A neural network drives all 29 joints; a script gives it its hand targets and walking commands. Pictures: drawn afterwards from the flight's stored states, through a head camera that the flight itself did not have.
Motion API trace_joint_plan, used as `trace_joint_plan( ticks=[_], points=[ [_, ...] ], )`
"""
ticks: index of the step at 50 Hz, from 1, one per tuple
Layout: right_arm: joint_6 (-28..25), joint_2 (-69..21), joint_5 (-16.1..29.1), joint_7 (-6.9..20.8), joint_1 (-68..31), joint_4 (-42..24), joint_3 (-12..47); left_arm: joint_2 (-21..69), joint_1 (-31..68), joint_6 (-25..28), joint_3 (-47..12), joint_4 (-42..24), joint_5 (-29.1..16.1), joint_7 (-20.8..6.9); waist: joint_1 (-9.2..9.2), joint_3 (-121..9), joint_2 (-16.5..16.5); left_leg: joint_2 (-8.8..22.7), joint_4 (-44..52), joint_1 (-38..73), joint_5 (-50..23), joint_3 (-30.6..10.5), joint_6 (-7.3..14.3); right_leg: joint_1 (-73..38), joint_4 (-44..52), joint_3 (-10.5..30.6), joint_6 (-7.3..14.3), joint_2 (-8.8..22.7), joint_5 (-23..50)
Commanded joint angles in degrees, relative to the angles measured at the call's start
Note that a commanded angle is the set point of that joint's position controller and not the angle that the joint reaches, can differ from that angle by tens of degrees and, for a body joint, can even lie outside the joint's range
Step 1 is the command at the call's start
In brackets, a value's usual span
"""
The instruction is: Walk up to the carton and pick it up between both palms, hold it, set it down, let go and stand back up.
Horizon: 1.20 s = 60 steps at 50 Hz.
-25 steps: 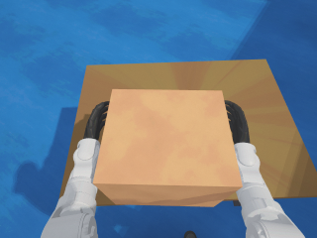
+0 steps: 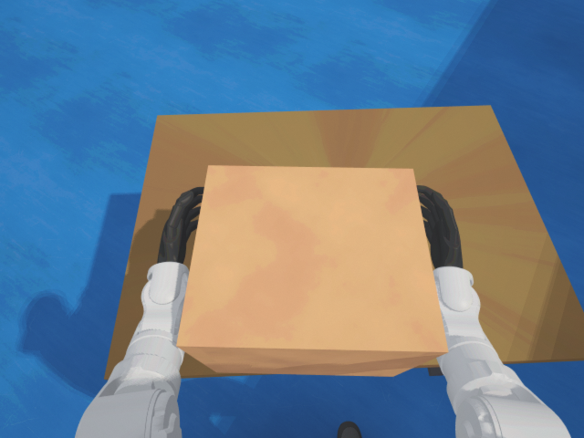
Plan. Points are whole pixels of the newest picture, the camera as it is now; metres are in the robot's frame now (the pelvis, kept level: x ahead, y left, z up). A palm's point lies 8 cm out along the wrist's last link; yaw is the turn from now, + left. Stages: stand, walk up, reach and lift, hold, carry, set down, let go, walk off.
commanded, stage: set down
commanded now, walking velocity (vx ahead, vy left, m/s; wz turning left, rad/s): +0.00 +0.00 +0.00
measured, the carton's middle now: (307, 278) +0.33 +0.00 -0.05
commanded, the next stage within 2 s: none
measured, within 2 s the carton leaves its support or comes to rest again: neither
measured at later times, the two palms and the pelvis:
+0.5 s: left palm (176, 250) +0.36 +0.18 -0.01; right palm (442, 253) +0.34 -0.20 -0.01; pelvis -0.02 +0.00 +0.00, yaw +0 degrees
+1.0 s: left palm (182, 267) +0.35 +0.18 -0.04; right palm (459, 264) +0.33 -0.23 -0.03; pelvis -0.05 +0.01 -0.03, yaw -1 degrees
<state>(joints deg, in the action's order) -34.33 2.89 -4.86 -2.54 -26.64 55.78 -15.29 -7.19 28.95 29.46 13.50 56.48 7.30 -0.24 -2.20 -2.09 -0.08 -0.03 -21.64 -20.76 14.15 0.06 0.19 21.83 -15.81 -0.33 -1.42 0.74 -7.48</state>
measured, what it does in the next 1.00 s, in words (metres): shifts its weight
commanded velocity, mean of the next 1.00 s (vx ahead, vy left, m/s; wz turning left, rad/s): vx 0.00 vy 0.00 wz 0.00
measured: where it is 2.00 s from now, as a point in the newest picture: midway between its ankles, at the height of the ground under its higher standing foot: outside the picture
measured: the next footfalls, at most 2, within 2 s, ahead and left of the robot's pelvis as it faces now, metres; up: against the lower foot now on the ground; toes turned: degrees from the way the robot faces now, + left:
none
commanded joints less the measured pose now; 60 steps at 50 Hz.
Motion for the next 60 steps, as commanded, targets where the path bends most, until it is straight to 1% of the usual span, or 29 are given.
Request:
trace_joint_plan(
  ticks=[1,2,4,5,8,10,11,13,16,20,21,22,29,32,33,34,37,42,43,47,48,50,52,53,54,57,58,59,60],
  points=[
    [0.2,-26.1,-8.7,6.8,-20.7,8.7,10.9,28.5,22.5,2.4,-13.5,8.6,2.7,-7.2,0.47,-27.4,-4.1,2.7,-5.4,5.9,-35.2,-0.3,-5.6,-7.0,-5.0,-3.3,2.3,-1.0,19.7],
    [0.0,-26.0,-8.8,7.0,-19.5,9.7,11.3,28.7,22.0,2.9,-13.9,8.3,2.5,-7.1,-0.46,-28.0,-3.8,2.6,-5.0,5.3,-34.8,-0.5,-5.5,-7.2,-5.3,-3.8,2.4,-1.1,21.1],
    [-0.4,-26.2,-8.4,6.9,-20.1,7.1,11.6,28.2,21.3,2.8,-12.9,9.9,2.9,-7.2,0.63,-27.7,-2.3,2.4,-5.1,4.6,-34.1,-0.6,-4.9,-7.0,-5.3,-3.1,2.4,-1.0,20.2],
    [0.3,-26.2,-8.4,7.0,-20.0,8.7,10.9,27.4,22.6,2.7,-12.5,9.2,3.6,-7.2,0.67,-27.0,-4.4,2.4,-5.0,4.0,-32.5,-0.4,-5.4,-7.3,-6.0,-3.4,2.4,-0.8,19.4],
    [0.0,-24.4,-9.3,7.5,-20.5,9.4,9.4,27.6,23.3,3.1,-12.0,10.1,2.9,-7.1,0.17,-28.0,-4.4,2.4,-5.4,5.3,-33.2,-0.3,-5.5,-4.5,-5.5,-4.1,2.5,-1.1,17.3],
    [0.2,-20.8,-9.5,6.8,-19.7,10.9,7.9,23.6,23.6,3.6,-10.3,11.6,2.9,-6.6,-1.12,-27.9,-3.3,2.3,-5.4,3.3,-31.3,-0.3,-5.2,-5.6,-6.4,-3.5,2.5,-1.0,18.3],
    [0.6,-20.1,-8.9,7.1,-20.1,11.8,7.3,21.0,24.0,3.2,-8.1,13.3,4.5,-6.7,0.68,-25.1,-3.4,2.3,-5.2,2.6,-30.9,0.0,-4.9,-5.8,-6.3,-2.6,2.5,-0.7,17.9],
    [0.6,-16.5,-7.6,6.9,-21.6,12.1,5.4,20.0,25.1,2.8,-9.3,13.3,2.8,-6.3,-0.33,-26.1,-5.3,2.4,-5.5,3.0,-28.0,-0.6,-5.4,-2.3,-6.8,-3.2,2.8,-0.9,14.3],
    [0.9,-12.3,-7.1,5.5,-21.1,13.6,4.4,15.4,25.0,2.7,-6.3,15.5,1.4,-5.4,0.37,-25.3,-2.1,1.7,-4.5,0.8,-25.1,0.2,-4.5,-3.5,-6.7,-2.7,2.6,-0.9,12.8],
    [1.6,-12.9,-5.7,4.5,-19.5,16.2,3.3,13.1,25.5,2.6,-5.5,13.8,0.4,-3.8,0.00,-25.4,-3.2,1.4,-5.6,0.8,-24.3,-0.1,-4.3,-2.4,-7.0,-2.2,2.6,-0.5,11.4],
    [1.4,-8.3,-2.7,4.0,-20.3,16.2,3.2,11.0,24.1,2.2,-6.0,14.7,0.0,-2.9,0.92,-26.9,-4.7,1.7,-5.5,4.0,-27.2,0.1,-5.2,-1.0,-6.9,-2.4,3.3,-1.3,12.1],
    [1.1,-4.4,-2.3,3.1,-19.7,17.5,1.6,8.3,24.0,2.2,-5.7,14.3,-2.1,-2.0,-0.14,-27.9,-4.5,1.6,-6.5,3.5,-26.2,0.2,-5.0,0.5,-7.3,-2.5,3.1,-1.4,11.6],
    [0.2,2.7,4.4,0.0,-24.0,16.5,4.3,-3.7,26.6,2.3,-5.3,15.4,-7.2,1.3,1.14,-33.8,-3.1,0.9,-10.5,-4.1,-23.4,0.4,-4.0,0.2,-11.0,-1.1,2.0,-1.1,12.1],
    [-1.0,7.8,8.8,-0.4,-27.8,18.1,6.1,-4.1,29.2,3.0,-9.7,15.8,-12.4,3.2,-0.42,-41.8,-5.2,1.4,-13.7,-1.2,-27.9,-0.1,-5.8,5.5,-13.3,-2.1,2.6,-2.3,13.7],
    [-0.6,9.3,10.8,-0.4,-28.3,18.2,7.3,-6.5,28.9,3.2,-9.4,17.6,-13.1,3.3,1.13,-43.9,-5.3,1.5,-14.9,-1.8,-28.0,-0.2,-5.9,6.7,-14.3,-1.3,2.8,-2.2,13.3],
    [-0.9,10.9,12.1,-0.6,-26.7,18.2,8.8,-7.5,28.9,3.3,-9.6,16.2,-14.0,3.6,0.61,-45.8,-5.0,1.4,-15.5,-1.2,-29.0,-0.4,-6.0,6.3,-14.9,-1.3,2.7,-2.6,14.0],
    [-1.3,14.4,15.6,-0.4,-28.7,20.2,10.3,-8.2,30.6,3.5,-13.0,17.0,-16.7,3.4,-0.86,-47.8,-7.7,1.5,-18.6,1.9,-33.8,-0.8,-7.5,9.6,-16.4,-2.0,3.0,-3.5,15.2],
    [0.5,18.9,19.4,0.8,-31.7,22.5,13.0,-13.5,35.1,3.0,-13.2,20.6,-19.0,3.6,0.50,-45.5,-5.0,1.4,-19.4,-4.1,-22.1,-0.2,-6.3,14.5,-18.7,-2.8,2.2,-3.4,5.1],
    [1.1,17.5,19.3,0.9,-33.7,23.6,11.6,-11.0,37.6,2.9,-15.3,20.8,-19.9,3.2,-1.15,-43.0,-6.8,2.2,-18.6,-4.2,-21.4,-2.1,-6.6,17.4,-19.5,-3.1,2.4,-3.5,3.0],
    [1.6,20.6,23.5,2.0,-28.9,21.1,16.4,-14.5,31.9,2.3,-16.0,19.9,-21.3,2.3,-0.02,-48.7,-4.2,1.8,-20.9,-1.1,-26.6,-2.0,-7.0,14.9,-20.3,-2.6,2.2,-3.9,8.5],
    [1.9,21.3,22.9,1.8,-29.5,25.5,15.4,-14.6,33.2,1.6,-15.0,22.8,-20.7,2.3,-0.55,-45.1,-4.5,1.7,-20.5,-3.1,-23.9,-1.8,-6.9,16.3,-20.7,-3.1,2.2,-3.6,6.2],
    [2.0,22.0,25.5,2.1,-29.6,22.2,17.9,-16.0,34.1,1.9,-16.4,20.4,-21.8,1.8,-0.28,-47.6,-6.6,1.1,-21.0,-4.0,-22.4,-1.5,-6.7,15.8,-21.6,-2.6,2.1,-3.0,5.8],
    [2.5,22.2,25.5,2.3,-32.1,19.6,16.5,-16.1,35.4,2.5,-17.1,18.7,-23.8,2.0,0.11,-47.6,-5.1,1.3,-20.6,-6.1,-19.5,-1.7,-5.9,16.0,-22.8,-3.0,1.5,-2.7,3.9],
    [1.1,21.4,26.5,2.3,-23.5,15.9,18.9,-14.2,27.2,2.4,-17.5,13.4,-24.2,1.4,-1.12,-50.8,-3.4,0.7,-21.3,-2.8,-24.3,-1.8,-5.9,12.2,-22.1,-2.9,1.2,-2.9,11.1],
    [0.5,20.4,27.1,2.3,-22.0,13.0,20.7,-15.2,26.4,2.5,-16.7,12.0,-23.4,0.6,-0.30,-52.3,-3.5,0.4,-22.1,-2.9,-26.9,-1.7,-5.6,9.1,-22.8,-2.0,1.2,-3.2,14.6],
    [1.8,23.9,26.2,2.6,-30.5,16.2,17.6,-18.1,35.1,2.3,-17.6,17.2,-23.7,0.7,-0.74,-49.0,-4.2,0.8,-21.6,-4.7,-18.8,-1.9,-5.4,17.8,-22.3,-2.8,1.1,-3.0,4.1],
    [1.7,23.5,27.0,2.4,-29.1,12.9,18.9,-18.6,32.0,2.3,-15.7,16.8,-24.6,0.5,0.64,-48.3,-1.9,0.5,-21.0,-6.8,-17.7,-1.4,-4.8,13.4,-22.8,-2.5,0.8,-2.5,5.0],
    [1.7,22.9,27.2,2.1,-28.1,10.9,19.3,-17.9,30.5,2.0,-17.1,17.2,-25.4,0.0,0.39,-46.9,-1.1,0.3,-21.0,-6.5,-18.7,-1.6,-4.7,11.8,-23.2,-2.5,0.5,-2.7,6.8],
    [1.4,23.5,27.2,2.3,-20.4,13.2,19.4,-16.6,24.4,1.9,-17.4,15.1,-25.2,-0.5,-1.68,-46.2,-0.3,0.9,-19.6,-5.5,-18.7,-2.8,-4.5,8.9,-23.0,-2.6,0.5,-2.9,8.8]
  ],
)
